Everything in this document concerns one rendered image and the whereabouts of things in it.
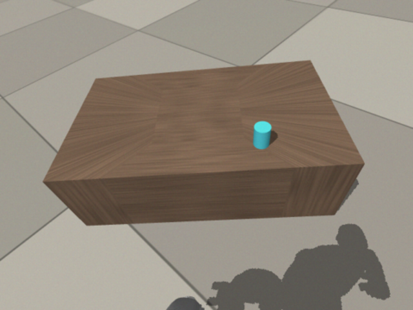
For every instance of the can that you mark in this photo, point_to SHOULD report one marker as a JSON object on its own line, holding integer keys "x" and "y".
{"x": 262, "y": 131}

